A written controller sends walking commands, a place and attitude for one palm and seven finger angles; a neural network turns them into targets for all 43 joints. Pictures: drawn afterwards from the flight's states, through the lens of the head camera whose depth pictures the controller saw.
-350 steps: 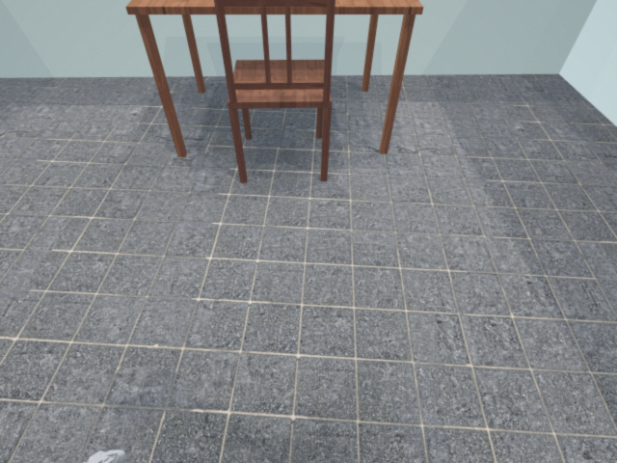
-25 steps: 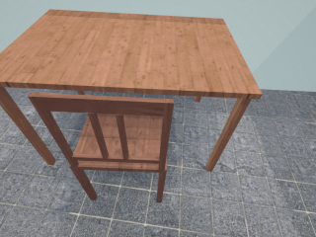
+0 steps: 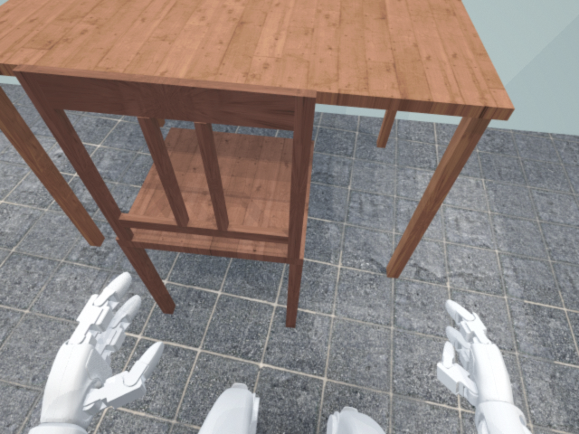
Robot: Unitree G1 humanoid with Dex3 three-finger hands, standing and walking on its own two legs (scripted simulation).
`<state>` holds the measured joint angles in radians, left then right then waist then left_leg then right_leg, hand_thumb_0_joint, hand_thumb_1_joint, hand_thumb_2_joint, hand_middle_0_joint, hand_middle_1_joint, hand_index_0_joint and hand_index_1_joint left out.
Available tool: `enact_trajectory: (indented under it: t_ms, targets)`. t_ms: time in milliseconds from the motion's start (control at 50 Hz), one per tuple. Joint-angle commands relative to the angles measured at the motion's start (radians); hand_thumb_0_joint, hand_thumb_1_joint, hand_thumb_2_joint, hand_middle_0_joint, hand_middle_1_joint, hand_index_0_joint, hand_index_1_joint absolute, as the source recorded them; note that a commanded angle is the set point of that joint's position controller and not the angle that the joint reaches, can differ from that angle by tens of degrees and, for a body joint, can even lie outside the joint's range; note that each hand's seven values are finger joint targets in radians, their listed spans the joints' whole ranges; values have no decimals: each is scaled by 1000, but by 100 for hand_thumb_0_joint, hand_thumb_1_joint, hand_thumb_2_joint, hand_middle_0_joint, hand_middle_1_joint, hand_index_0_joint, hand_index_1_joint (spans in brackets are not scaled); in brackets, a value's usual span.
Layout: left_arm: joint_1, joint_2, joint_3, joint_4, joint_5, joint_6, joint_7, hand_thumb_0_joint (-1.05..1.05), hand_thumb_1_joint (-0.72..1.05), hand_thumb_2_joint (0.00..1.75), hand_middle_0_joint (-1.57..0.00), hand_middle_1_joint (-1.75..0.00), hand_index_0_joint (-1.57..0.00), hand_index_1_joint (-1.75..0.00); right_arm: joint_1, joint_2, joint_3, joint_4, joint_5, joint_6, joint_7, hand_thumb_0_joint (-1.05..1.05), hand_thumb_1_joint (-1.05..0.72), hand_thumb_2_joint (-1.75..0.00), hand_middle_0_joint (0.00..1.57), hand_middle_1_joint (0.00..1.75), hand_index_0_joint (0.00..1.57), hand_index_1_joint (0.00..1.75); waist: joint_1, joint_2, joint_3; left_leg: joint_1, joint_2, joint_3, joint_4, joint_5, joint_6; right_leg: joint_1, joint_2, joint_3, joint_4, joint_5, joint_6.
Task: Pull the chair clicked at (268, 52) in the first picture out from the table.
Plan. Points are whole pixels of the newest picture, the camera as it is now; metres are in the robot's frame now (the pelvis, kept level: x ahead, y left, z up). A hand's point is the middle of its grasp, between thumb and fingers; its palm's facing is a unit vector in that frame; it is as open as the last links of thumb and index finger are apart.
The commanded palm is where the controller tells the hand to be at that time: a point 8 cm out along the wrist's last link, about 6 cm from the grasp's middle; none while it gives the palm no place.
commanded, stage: raise the hand toward the chair's back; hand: left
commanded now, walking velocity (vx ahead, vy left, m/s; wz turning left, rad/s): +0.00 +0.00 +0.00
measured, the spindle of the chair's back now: (167, 177) +0.52 +0.28 +0.00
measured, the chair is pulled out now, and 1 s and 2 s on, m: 0.00 0.00 0.00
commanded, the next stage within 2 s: aim the fingers beside a spindle in 1.58 s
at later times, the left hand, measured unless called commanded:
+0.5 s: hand (144, 319) +0.24 +0.21 +0.05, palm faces +0.00 -1.00 -0.04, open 14.4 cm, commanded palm +0.21 +0.27 +0.06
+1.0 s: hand (119, 302) +0.25 +0.24 +0.06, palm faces +0.00 -1.00 -0.04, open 16.9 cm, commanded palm +0.23 +0.30 +0.07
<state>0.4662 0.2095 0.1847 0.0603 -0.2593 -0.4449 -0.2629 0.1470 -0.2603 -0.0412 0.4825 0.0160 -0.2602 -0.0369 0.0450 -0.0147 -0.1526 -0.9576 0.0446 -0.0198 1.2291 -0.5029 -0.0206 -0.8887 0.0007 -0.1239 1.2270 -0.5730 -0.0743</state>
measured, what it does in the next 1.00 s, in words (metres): stands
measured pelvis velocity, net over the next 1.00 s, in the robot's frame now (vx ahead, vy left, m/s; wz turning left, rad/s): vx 0.01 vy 0.04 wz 0.00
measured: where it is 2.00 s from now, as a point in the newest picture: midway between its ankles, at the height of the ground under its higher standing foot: outside the picture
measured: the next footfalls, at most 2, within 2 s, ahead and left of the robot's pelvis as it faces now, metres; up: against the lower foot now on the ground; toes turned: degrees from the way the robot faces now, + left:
none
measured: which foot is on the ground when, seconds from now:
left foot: down 0.00-1.00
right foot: down 0.00-1.00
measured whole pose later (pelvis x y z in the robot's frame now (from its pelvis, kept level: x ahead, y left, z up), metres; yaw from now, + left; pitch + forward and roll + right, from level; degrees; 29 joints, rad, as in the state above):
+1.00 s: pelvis +0.01 +0.04 +0.02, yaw +0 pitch +14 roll -3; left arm 0.30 0.26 0.20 0.06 -0.27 -0.35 -0.29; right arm 0.20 -0.22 0.04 0.55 0.01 -0.23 -0.05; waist 0.00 0.03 -0.14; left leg -0.91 0.02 -0.01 1.15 -0.48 0.03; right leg -0.82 -0.01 -0.11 1.09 -0.52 -0.01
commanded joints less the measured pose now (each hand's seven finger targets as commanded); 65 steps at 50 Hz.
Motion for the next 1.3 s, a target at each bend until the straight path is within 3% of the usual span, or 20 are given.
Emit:
enact_trajectory:
  t_ms: [0, 60, 100, 120, 140, 180, 240, 280, 340, 380, 440, 460, 540, 660, 880, 920, 1080, 1160, 1200, 1280]
  targets:
    - [-276, 158, 39, -273, -32, -129, -60, 0, 27, 63, -14, -20, -14, -20, 23, -95, -10, -37, 4, -69, -40, 0, -90, -90, 20, 30, 20, 30, -114, 31, -127, 57, -26, 0, -74, 115, 62, 77, -10, 224, -326, 78, 63]
    - [-256, 184, 67, -162, -58, -59, -139, 0, 20, 60, -13, -19, -13, -19, 9, -104, -1, -15, 14, -83, -56, 0, -90, -90, 20, 30, 20, 30, -95, 31, -147, 37, -29, -5, -82, 105, 62, 109, -17, 231, -348, 34, 65]
    - [-211, 200, 118, -121, -84, 3, -167, 0, 15, 58, -13, -18, -13, -18, 3, -101, -2, -12, 17, -82, -58, 0, -90, -90, 20, 30, 20, 30, -64, 18, -206, 51, -32, -12, -92, 156, 62, 180, -27, 238, -347, 119, 74]
    - [-189, 215, 152, -134, -91, 24, -167, 0, 13, 57, -12, -18, -12, -18, -6, -96, -7, -17, 17, -80, -56, 0, -90, -90, 20, 30, 20, 30, -43, 7, -254, 61, -34, -12, -101, 183, 61, 227, -35, 243, -343, 169, 81]
    - [-178, 209, 155, -153, -95, 40, -162, 0, 11, 56, -12, -18, -12, -18, -15, -89, -7, -22, 15, -80, -53, 0, -90, -90, 20, 30, 20, 30, -32, 30, -269, 76, -35, -12, -114, 205, 58, 251, -41, 242, -339, 215, 85]
    - [-137, 219, 204, -136, -99, 59, -131, 0, 6, 54, -12, -17, -12, -17, -25, -73, -11, -17, 12, -72, -46, 0, -90, -90, 20, 30, 20, 30, -14, 5, -282, 78, -35, -15, -125, 236, 53, 292, -46, 241, -333, 290, 97]
    - [-130, 174, 178, -148, -88, 36, -91, 0, -1, 51, -11, -16, -11, -16, -19, -62, -18, -11, 5, -65, -35, 0, -90, -90, 20, 30, 20, 30, -22, -32, -249, 74, -37, -12, -147, 245, 50, 288, -47, 221, -321, 340, 100]
    - [-116, 179, 183, -117, -71, 17, -69, 0, -6, 49, -10, -15, -10, -15, -20, -65, -24, -4, 4, -58, -32, 0, -90, -90, 20, 30, 20, 30, -23, -49, -216, 75, -35, -11, -157, 238, 51, 256, -38, 203, -318, 309, 93]
    - [-138, 158, 134, -143, -54, -19, -62, 0, -13, 46, -10, -14, -10, -14, -3, -77, -28, -3, 5, -61, -30, 0, -90, -90, 20, 30, 20, 30, -41, -2, -202, 116, -35, -3, -172, 232, 55, 200, -29, 171, -313, 259, 77]
    - [-138, 166, 135, -149, -52, -33, -57, 0, -17, 44, -9, -13, -9, -13, 1, -85, -32, -8, 5, -62, -32, 0, -90, -90, 20, 30, 20, 30, -41, -28, -212, 125, -34, -4, -178, 235, 58, 198, -22, 160, -308, 248, 72]
    - [-127, 160, 124, -179, -52, -50, -51, 0, -24, 41, -9, -12, -9, -12, 12, -91, -33, -11, 7, -62, -31, 0, -90, -90, 20, 30, 20, 30, -39, 45, -230, 181, -35, -2, -198, 250, 57, 174, -15, 127, -292, 261, 60]
    - [-140, 158, 115, -193, -52, -52, -46, 0, -27, 40, -8, -12, -8, -12, 11, -92, -32, -15, 6, -61, -32, 0, -90, -90, 20, 30, 20, 30, -46, 36, -222, 191, -34, -4, -202, 245, 57, 163, -13, 117, -292, 256, 60]
    - [-163, 161, 103, -219, -43, -50, -30, 0, -36, 36, -7, -10, -7, -10, 11, -99, -26, -24, 5, -55, -33, 0, -90, -90, 20, 30, 20, 30, -51, 80, -213, 222, -34, -13, -226, 222, 55, 129, -7, 86, -285, 224, 53]
    - [-175, 164, 84, -224, -27, -14, -20, 0, -50, 30, -6, -8, -6, -8, 15, -108, -12, -51, 5, -38, -33, 0, -90, -90, 20, 30, 20, 30, -54, 95, -204, 257, -29, -34, -260, 197, 50, 112, 1, 58, -286, 194, 49]
    - [-241, 186, 97, -204, -27, 23, -25, 0, -50, 30, -6, -8, -6, -8, 21, -118, 8, -67, 1, -18, -35, 0, -90, -90, 20, 30, 20, 30, -62, 69, -195, 271, -25, -57, -281, 175, 45, 109, 10, 46, -297, 175, 47]
    - [-248, 185, 92, -227, -28, 22, -30, 0, -50, 30, -6, -8, -6, -8, 26, -117, 10, -69, 1, -20, -32, 0, -90, -90, 20, 30, 20, 30, -58, 113, -220, 304, -25, -57, -283, 216, 41, 118, 7, 45, -292, 205, 45]
    - [-255, 201, 111, -199, -29, 39, -20, 0, -50, 30, -6, -8, -6, -8, 34, -127, 8, -63, 4, -15, -30, 0, -90, -90, 20, 30, 20, 30, -59, 91, -200, 309, -20, -67, -308, 221, 34, 128, 9, 37, -301, 203, 45]
    - [-235, 179, 99, -178, -34, 42, -20, 0, -50, 30, -6, -8, -6, -8, 38, -127, 4, -68, 5, -11, -24, 0, -90, -90, 20, 30, 20, 30, -60, 67, -194, 302, -22, -59, -306, 231, 35, 135, 9, 37, -309, 216, 48]
    - [-236, 188, 101, -184, -30, 36, -17, 0, -50, 30, -6, -8, -6, -8, 38, -129, 4, -68, 4, -10, -22, 0, -90, -90, 20, 30, 20, 30, -60, 95, -189, 303, -21, -57, -307, 236, 34, 134, 9, 40, -308, 219, 46]
    - [-236, 205, 118, -187, -26, 20, -6, 0, -50, 30, -6, -8, -6, -8, 41, -130, 0, -65, 3, -9, -20, 0, -90, -90, 20, 30, 20, 30, -58, 91, -197, 301, -20, -53, -300, 239, 36, 135, 10, 44, -305, 220, 45]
